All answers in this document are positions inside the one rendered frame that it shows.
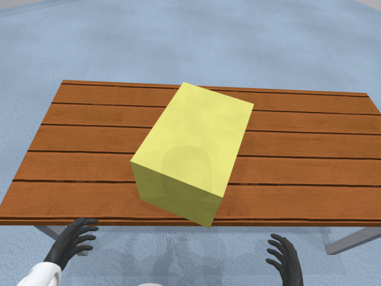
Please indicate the table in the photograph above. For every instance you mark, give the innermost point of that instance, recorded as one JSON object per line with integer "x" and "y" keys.
{"x": 307, "y": 158}

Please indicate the left robot forearm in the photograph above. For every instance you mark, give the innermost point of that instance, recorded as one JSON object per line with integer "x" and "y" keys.
{"x": 43, "y": 274}

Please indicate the carton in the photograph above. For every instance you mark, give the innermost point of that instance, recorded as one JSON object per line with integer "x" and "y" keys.
{"x": 184, "y": 164}

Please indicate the robot right hand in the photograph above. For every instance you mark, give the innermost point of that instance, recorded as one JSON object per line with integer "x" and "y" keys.
{"x": 290, "y": 268}

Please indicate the robot left hand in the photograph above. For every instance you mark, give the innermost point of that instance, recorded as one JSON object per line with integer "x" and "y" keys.
{"x": 65, "y": 246}

